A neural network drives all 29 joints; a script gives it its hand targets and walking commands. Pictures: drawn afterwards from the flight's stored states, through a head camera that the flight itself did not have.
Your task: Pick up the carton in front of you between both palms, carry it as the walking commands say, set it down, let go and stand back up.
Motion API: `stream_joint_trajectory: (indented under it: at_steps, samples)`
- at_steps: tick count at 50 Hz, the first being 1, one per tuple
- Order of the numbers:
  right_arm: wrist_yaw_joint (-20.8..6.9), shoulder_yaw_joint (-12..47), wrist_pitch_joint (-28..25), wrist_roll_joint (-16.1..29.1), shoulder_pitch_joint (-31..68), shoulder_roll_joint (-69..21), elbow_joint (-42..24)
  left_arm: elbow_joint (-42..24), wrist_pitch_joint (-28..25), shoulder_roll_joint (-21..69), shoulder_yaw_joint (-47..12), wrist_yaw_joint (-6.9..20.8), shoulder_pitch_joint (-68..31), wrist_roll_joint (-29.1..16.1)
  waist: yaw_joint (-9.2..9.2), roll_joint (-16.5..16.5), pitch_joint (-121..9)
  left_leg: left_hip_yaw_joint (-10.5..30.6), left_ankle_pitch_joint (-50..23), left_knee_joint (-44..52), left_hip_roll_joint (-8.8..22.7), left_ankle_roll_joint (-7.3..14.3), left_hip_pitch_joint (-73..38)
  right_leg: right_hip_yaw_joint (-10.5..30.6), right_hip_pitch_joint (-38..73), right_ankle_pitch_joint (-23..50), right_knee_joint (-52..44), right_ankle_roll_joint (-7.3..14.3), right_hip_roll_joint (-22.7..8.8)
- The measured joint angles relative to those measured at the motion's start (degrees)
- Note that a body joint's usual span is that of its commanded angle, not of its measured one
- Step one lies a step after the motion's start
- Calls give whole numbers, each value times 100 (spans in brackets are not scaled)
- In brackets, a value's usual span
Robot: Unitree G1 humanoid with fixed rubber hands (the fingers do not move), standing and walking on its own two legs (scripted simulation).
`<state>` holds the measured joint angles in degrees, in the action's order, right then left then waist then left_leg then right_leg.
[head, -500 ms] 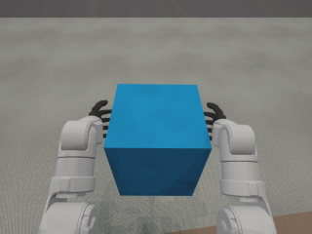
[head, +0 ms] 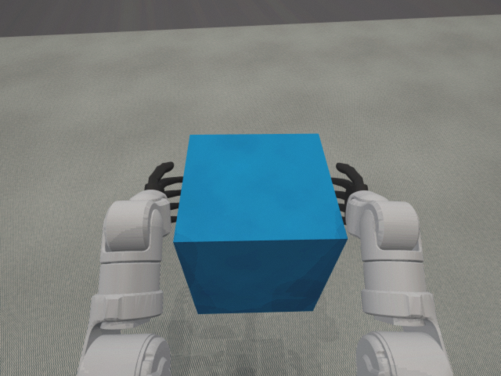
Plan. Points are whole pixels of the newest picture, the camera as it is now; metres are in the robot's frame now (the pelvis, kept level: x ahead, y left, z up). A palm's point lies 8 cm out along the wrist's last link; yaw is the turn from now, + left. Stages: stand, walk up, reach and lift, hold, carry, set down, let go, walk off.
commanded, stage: carry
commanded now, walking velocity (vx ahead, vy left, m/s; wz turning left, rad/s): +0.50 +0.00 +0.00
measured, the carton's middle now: (255, 228) +0.37 -0.02 +0.05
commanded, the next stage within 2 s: none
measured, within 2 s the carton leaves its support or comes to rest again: neither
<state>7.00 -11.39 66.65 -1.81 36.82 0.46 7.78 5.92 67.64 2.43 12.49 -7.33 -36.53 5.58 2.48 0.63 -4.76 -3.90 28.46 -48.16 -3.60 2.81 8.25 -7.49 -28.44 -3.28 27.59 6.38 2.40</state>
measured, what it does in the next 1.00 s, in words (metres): walks ahead: left foot, then right foot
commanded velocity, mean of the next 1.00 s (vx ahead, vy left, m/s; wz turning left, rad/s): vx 0.49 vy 0.00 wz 0.00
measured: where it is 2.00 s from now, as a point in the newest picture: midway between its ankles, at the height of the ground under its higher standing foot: (242, 262)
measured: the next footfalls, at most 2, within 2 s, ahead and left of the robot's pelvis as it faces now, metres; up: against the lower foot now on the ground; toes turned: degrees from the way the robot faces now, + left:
left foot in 0.50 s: +0.46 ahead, +0.10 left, +0.00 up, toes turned +4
right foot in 1.00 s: +0.75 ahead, -0.11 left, +0.00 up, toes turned -8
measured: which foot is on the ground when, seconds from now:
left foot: up 0.00-0.48, down 0.50-1.00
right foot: down 0.00-0.52, up 0.54-0.98, down 1.00-1.00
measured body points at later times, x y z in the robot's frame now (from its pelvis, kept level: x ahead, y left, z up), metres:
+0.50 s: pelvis +0.29 +0.02 +0.00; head +0.30 +0.01 +0.45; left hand +0.65 +0.17 +0.12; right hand +0.65 -0.14 +0.12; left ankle +0.42 +0.09 -0.72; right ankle +0.12 -0.06 -0.71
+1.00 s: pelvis +0.59 -0.01 +0.00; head +0.57 -0.01 +0.45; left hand +0.88 +0.13 +0.10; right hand +0.87 -0.17 +0.09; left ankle +0.42 +0.09 -0.72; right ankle +0.71 -0.11 -0.72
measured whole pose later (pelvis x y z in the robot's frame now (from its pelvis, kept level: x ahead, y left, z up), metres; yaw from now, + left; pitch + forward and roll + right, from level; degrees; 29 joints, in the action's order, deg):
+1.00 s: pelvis +0.59 -0.01 +0.00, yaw -1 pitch +4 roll -1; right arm 4.0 -6.7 69.5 -6.4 9.8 -7.6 -18.2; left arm -18.2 69.7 7.8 6.3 -5.1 -9.9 6.3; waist 0.5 1.1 -8.2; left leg -6.3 26.7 -23.5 1.9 0.1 -1.3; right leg -11.2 -26.0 -2.8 24.5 2.0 -1.3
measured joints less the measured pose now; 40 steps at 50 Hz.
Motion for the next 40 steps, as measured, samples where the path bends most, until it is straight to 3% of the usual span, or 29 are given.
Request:
stream_joint_trajectory:
  at_steps: [2, 5, 11, 16, 20, 24, 26, 28, 31, 35, 40]
  samples:
    - [-23, -1, -51, 26, 21, 77, 253, 307, -83, 6, -36, 8, -55, 47, -165, 41, 83, 199, 228, -1635, -3, -91, 747, -9, -24, -539, 432, 73, 57]
    - [-21, 72, 1, -55, -106, -4, 333, 356, -54, -53, -88, 11, 164, -47, -332, -41, 230, 284, -155, -2432, 154, -93, 1733, 32, 255, -716, 389, 74, 74]
    - [47, 93, 15, -209, -261, -190, -177, -57, -137, -98, -118, -62, 367, -279, -509, -58, 522, 377, -846, -1628, 638, -227, 3093, 111, 910, -1002, -31, 85, 83]
    - [66, 37, -13, -236, -378, -262, -658, -340, -217, -56, -103, -72, 347, -330, -524, -49, 494, 256, -1505, -666, 767, -301, 3454, 227, 1522, -1329, -340, -21, 43]
    - [76, 6, 54, -210, -343, -231, -873, -447, -176, -53, -116, -72, 224, -333, -502, -37, 330, 56, -2096, 390, 651, -239, 3220, 322, 2057, -1707, -495, -141, 5]
    - [73, -12, 144, -192, -194, -179, -655, -261, -66, -95, -105, -56, 84, -289, -444, -65, 104, -324, -2636, 1827, 372, -74, 2426, 326, 2530, -2293, -192, -291, -62]
    - [72, 8, 118, -249, -98, -236, -385, -115, -12, -201, -84, -10, 56, -283, -336, -178, 40, -473, -2575, 1954, 256, 96, 2074, 264, 2297, -2362, 951, -389, -211]
    - [70, 35, 102, -328, -74, -298, -172, 42, 16, -278, -67, 34, 73, -296, -222, -231, 84, -502, -2098, 1664, 228, 250, 1986, 532, 1575, -2378, 2710, -488, -155]
    - [66, 25, 207, -326, -359, -340, -228, 68, 119, -163, -82, 41, 257, -218, -173, -132, 154, -456, -1934, 1983, 264, 213, 1552, 571, 594, -2115, 3848, -508, -172]
    - [52, -75, 254, -315, -906, -501, -818, -436, 176, 131, -104, 43, 689, -53, -153, -35, 248, -390, -1896, 2656, 309, 236, 899, 479, -200, -1684, 3062, -663, -452]
    - [-58, -138, 130, -388, -1680, -851, -1844, -1530, 64, 550, -151, 61, 1515, 77, -177, -28, 198, -307, -1699, 3225, 359, 142, 158, 341, -637, -1069, 1750, -834, -662]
